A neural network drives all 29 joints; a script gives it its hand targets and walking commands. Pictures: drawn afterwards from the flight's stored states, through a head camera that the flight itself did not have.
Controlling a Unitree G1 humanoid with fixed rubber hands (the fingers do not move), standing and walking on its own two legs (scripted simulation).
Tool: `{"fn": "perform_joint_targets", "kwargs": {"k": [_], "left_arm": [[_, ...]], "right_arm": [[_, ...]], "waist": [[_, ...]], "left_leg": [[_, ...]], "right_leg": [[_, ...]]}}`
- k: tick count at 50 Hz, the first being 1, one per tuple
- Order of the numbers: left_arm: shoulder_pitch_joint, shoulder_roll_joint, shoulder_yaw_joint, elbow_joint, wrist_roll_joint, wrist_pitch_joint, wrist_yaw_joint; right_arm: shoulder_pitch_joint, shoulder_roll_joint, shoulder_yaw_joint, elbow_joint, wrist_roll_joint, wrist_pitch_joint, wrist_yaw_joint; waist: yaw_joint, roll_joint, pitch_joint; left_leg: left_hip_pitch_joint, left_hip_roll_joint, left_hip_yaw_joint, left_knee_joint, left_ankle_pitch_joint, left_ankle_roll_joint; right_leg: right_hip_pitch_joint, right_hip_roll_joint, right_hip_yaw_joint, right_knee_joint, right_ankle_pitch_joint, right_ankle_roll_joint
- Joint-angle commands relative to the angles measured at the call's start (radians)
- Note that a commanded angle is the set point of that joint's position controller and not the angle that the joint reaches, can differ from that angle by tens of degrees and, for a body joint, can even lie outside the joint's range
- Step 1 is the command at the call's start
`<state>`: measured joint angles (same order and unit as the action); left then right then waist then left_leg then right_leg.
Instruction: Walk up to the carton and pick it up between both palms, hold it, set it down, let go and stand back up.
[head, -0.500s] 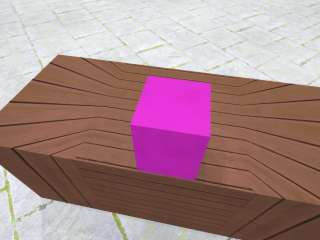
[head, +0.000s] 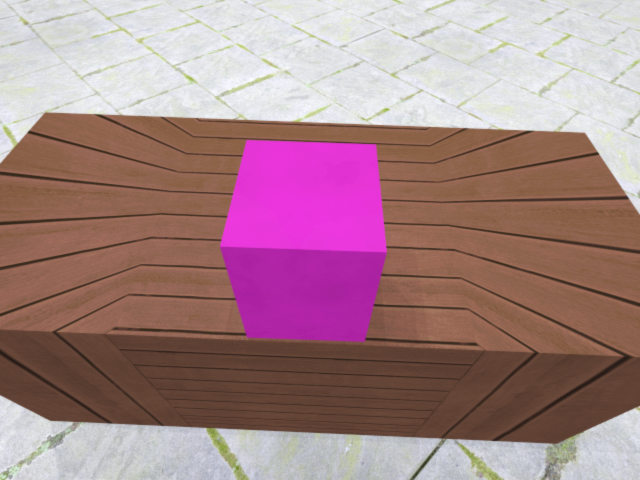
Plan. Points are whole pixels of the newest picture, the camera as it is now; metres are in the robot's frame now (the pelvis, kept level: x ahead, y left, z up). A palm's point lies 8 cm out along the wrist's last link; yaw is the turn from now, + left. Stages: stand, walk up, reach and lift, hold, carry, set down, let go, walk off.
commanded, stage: walk up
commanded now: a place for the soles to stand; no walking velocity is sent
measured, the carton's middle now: (308, 245) +0.47 +0.04 -0.02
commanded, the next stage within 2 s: stand in 1.22 s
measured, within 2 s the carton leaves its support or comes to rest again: neither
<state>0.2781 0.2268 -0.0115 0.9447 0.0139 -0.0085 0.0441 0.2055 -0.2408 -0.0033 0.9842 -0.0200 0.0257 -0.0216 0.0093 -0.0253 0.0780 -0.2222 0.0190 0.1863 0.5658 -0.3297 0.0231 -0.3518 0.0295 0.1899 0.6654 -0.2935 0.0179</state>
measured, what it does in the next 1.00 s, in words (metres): stands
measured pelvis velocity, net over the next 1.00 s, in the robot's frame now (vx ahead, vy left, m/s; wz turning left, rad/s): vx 0.01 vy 0.00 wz -0.14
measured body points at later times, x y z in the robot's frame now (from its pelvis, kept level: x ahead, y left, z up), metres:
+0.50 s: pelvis +0.01 +0.00 +0.01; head +0.02 +0.00 +0.46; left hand +0.08 +0.23 -0.14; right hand -0.01 -0.24 -0.14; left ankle -0.01 +0.11 -0.73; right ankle +0.02 -0.12 -0.73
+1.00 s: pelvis +0.01 +0.00 +0.01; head +0.02 -0.01 +0.46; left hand +0.05 +0.23 -0.14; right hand -0.03 -0.24 -0.15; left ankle -0.01 +0.11 -0.73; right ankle +0.02 -0.12 -0.73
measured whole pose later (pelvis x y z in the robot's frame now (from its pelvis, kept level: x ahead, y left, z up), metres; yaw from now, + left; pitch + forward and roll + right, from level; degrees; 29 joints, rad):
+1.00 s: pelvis +0.01 +0.00 +0.01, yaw -8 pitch -1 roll +1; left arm 0.28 0.20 -0.07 1.08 0.00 -0.02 0.04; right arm 0.28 -0.22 0.04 1.11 -0.01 0.02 -0.02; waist 0.00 0.00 0.04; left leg -0.13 0.04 0.21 0.46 -0.31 0.00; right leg -0.27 0.05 0.15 0.54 -0.25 0.00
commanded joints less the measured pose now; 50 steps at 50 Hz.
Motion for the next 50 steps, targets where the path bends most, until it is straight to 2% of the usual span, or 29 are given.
{"fn": "perform_joint_targets", "kwargs": {"k": [1,2,3,4,5,6,7,8,9,10,11,12,14,16,18,19,21,23,25,26,31,32,36,40,44,46,48,49,50], "left_arm": [[0.042,0.085,0.028,-0.072,0.012,-0.01,0.011],[0.055,0.075,0.03,-0.075,0.013,-0.01,0.01],[0.085,0.064,0.027,-0.073,0.007,-0.015,0.005],[0.119,0.061,0.019,-0.062,0.001,-0.023,0.004],[0.117,0.093,0.028,-0.061,0.004,-0.032,0.004],[0.1,0.144,0.038,-0.071,0.005,-0.039,0.009],[0.096,0.19,0.049,-0.066,-0.003,-0.037,0.009],[0.094,0.193,0.047,-0.06,-0.01,-0.034,0.008],[0.075,0.184,0.042,-0.049,-0.007,-0.03,0.008],[0.037,0.174,0.03,-0.048,-0.005,-0.027,0.008],[0.0,0.158,0.026,-0.062,-0.005,-0.025,0.008],[0.006,0.14,0.014,-0.06,-0.004,-0.026,0.002],[0.008,0.112,0.001,-0.045,-0.005,-0.029,-0.007],[0.023,0.105,0.001,-0.03,-0.006,-0.03,-0.007],[0.013,0.109,0.002,-0.019,-0.005,-0.027,-0.005],[0.039,0.097,-0.008,0.004,-0.008,-0.024,-0.008],[0.033,0.092,-0.01,0.018,-0.007,-0.018,-0.01],[0.017,0.098,-0.011,0.036,-0.006,-0.019,-0.01],[0.022,0.091,-0.016,0.049,-0.007,-0.021,-0.009],[0.019,0.099,-0.02,0.054,-0.006,-0.024,-0.009],[0.031,0.097,-0.025,0.087,-0.008,-0.029,-0.005],[0.033,0.102,-0.028,0.091,-0.009,-0.03,-0.004],[0.03,0.099,-0.031,0.098,-0.012,-0.029,-0.003],[0.055,0.106,-0.031,0.105,-0.01,-0.027,0.0],[0.047,0.099,-0.036,0.105,-0.012,-0.026,0.002],[0.063,0.104,-0.036,0.111,-0.013,-0.025,0.004],[0.075,0.104,-0.038,0.118,-0.012,-0.023,0.003],[0.05,0.101,-0.04,0.115,-0.013,-0.022,0.004],[0.06,0.098,-0.038,0.113,-0.011,-0.022,0.004]], "right_arm": [[-0.001,-0.175,-0.036,-0.066,-0.005,-0.007,-0.01],[-0.006,-0.18,-0.03,-0.064,-0.002,-0.004,-0.008],[-0.03,-0.179,-0.023,-0.062,-0.006,0.0,-0.005],[-0.054,-0.17,-0.013,-0.066,-0.004,0.005,0.002],[-0.035,-0.144,-0.007,-0.068,-0.003,0.008,0.007],[0.01,-0.117,0.004,-0.061,-0.001,0.009,0.013],[0.055,-0.083,0.015,-0.062,0.004,0.014,0.012],[0.054,-0.085,0.015,-0.062,0.004,0.023,0.008],[0.051,-0.081,0.016,-0.056,0.002,0.023,0.005],[0.076,-0.086,0.018,-0.032,0.006,0.014,0.004],[0.108,-0.09,0.023,-0.015,0.012,-0.001,0.006],[0.114,-0.112,0.019,-0.003,0.012,-0.013,0.005],[0.103,-0.154,0.01,0.013,0.015,-0.028,0.005],[0.072,-0.151,0.009,0.014,0.019,-0.029,0.006],[0.084,-0.131,0.014,0.014,0.014,-0.026,0.006],[0.094,-0.118,0.019,0.016,0.012,-0.027,0.006],[0.08,-0.119,0.016,0.028,0.016,-0.023,0.009],[0.091,-0.111,0.021,0.043,0.014,-0.023,0.008],[0.108,-0.121,0.018,0.052,0.019,-0.024,0.008],[0.109,-0.123,0.018,0.055,0.015,-0.026,0.008],[0.139,-0.115,0.022,0.073,0.012,-0.029,0.004],[0.14,-0.12,0.02,0.077,0.017,-0.027,0.002],[0.154,-0.108,0.026,0.086,0.008,-0.023,-0.001],[0.141,-0.123,0.022,0.092,0.01,-0.019,-0.003],[0.154,-0.115,0.022,0.108,0.011,-0.017,-0.005],[0.148,-0.113,0.024,0.104,0.013,-0.015,-0.007],[0.149,-0.094,0.026,0.106,0.012,-0.015,-0.007],[0.157,-0.099,0.028,0.106,0.016,-0.017,-0.006],[0.162,-0.108,0.026,0.109,0.01,-0.017,-0.007]], "waist": [[-0.014,0.135,-0.036],[0.003,0.136,-0.012],[0.021,0.137,-0.005],[0.044,0.113,-0.011],[0.027,0.046,-0.022],[-0.009,-0.033,-0.048],[-0.014,-0.104,-0.055],[-0.009,-0.106,-0.017],[-0.014,-0.114,0.009],[-0.033,-0.09,-0.005],[-0.044,-0.091,-0.039],[-0.04,-0.081,-0.081],[-0.022,-0.051,-0.135],[-0.005,-0.002,-0.121],[-0.003,0.01,-0.118],[-0.002,0.005,-0.115],[0.0,0.063,-0.056],[-0.004,0.031,0.0],[-0.008,0.058,0.021],[-0.005,0.071,0.026],[-0.014,-0.01,0.004],[-0.019,0.017,-0.01],[-0.016,-0.014,-0.014],[-0.011,0.019,-0.024],[-0.011,-0.009,-0.013],[-0.006,0.004,-0.02],[-0.011,-0.036,-0.039],[-0.022,-0.025,-0.023],[-0.013,-0.027,-0.042]], "left_leg": [[0.027,0.332,-0.246,-0.226,0.269,0.191],[-0.027,0.336,-0.223,-0.22,0.272,0.183],[-0.045,0.307,-0.173,-0.187,0.273,0.158],[-0.045,0.243,-0.119,-0.115,0.27,0.112],[-0.026,0.177,-0.062,-0.016,0.257,0.06],[-0.052,0.12,-0.055,0.058,0.159,0.018],[-0.033,0.053,-0.076,0.096,-0.006,-0.012],[-0.018,0.033,-0.108,0.092,-0.124,-0.019],[-0.001,0.044,-0.129,0.042,-0.121,-0.018],[0.028,0.062,-0.147,-0.034,-0.039,-0.01],[0.074,0.083,-0.154,-0.107,0.055,-0.001],[0.139,0.098,-0.163,-0.138,0.132,0.008],[0.159,0.139,-0.174,-0.155,0.221,0.026],[0.141,0.147,-0.151,-0.157,0.271,0.038],[0.119,0.14,-0.138,-0.177,0.251,0.032],[0.131,0.136,-0.142,-0.195,0.173,0.033],[0.084,0.144,-0.143,-0.234,0.035,0.037],[0.076,0.142,-0.144,-0.25,0.04,0.03],[0.056,0.15,-0.149,-0.259,0.008,0.038],[0.071,0.144,-0.133,-0.256,0.032,0.036],[0.125,0.139,-0.114,-0.229,0.092,0.035],[0.129,0.135,-0.113,-0.22,0.093,0.033],[0.143,0.132,-0.107,-0.215,0.1,0.032],[0.153,0.128,-0.095,-0.196,0.091,0.031],[0.157,0.127,-0.098,-0.203,0.103,0.03],[0.149,0.132,-0.092,-0.189,0.089,0.039],[0.175,0.131,-0.098,-0.192,0.081,0.04],[0.151,0.134,-0.103,-0.196,0.087,0.036],[0.162,0.134,-0.107,-0.196,0.073,0.042]], "right_leg": [[-0.06,-0.017,-0.087,0.152,-0.195,-0.022],[-0.031,-0.03,-0.099,0.125,-0.188,-0.029],[0.026,-0.042,-0.093,0.029,-0.106,-0.035],[0.066,-0.065,-0.065,-0.081,0.118,-0.054],[0.089,-0.096,0.001,-0.125,0.349,-0.083],[0.112,-0.167,0.129,-0.16,0.496,-0.12],[0.066,-0.23,0.246,-0.219,0.469,-0.181],[0.004,-0.254,0.316,-0.274,0.391,-0.2],[-0.006,-0.245,0.295,-0.295,0.33,-0.196],[0.007,-0.227,0.248,-0.288,0.333,-0.166],[0.027,-0.183,0.161,-0.265,0.347,-0.135],[0.03,-0.149,0.106,-0.237,0.368,-0.103],[0.085,-0.086,0.023,-0.179,0.345,-0.071],[0.107,-0.086,-0.002,-0.157,0.373,-0.068],[0.127,-0.094,0.002,-0.16,0.36,-0.069],[0.097,-0.086,0.008,-0.177,0.282,-0.072],[0.074,-0.072,-0.004,-0.194,0.168,-0.064],[0.041,-0.066,0.002,-0.203,0.166,-0.057],[0.037,-0.063,-0.001,-0.215,0.141,-0.054],[0.036,-0.064,-0.002,-0.218,0.171,-0.054],[0.016,-0.069,0.009,-0.208,0.247,-0.057],[0.016,-0.068,0.02,-0.213,0.258,-0.057],[0.005,-0.073,0.031,-0.219,0.246,-0.06],[-0.002,-0.075,0.045,-0.215,0.266,-0.06],[-0.012,-0.062,0.043,-0.212,0.261,-0.059],[-0.008,-0.065,0.038,-0.205,0.264,-0.062],[-0.014,-0.067,0.049,-0.22,0.242,-0.062],[-0.005,-0.062,0.047,-0.21,0.26,-0.06],[-0.01,-0.061,0.047,-0.207,0.236,-0.06]]}}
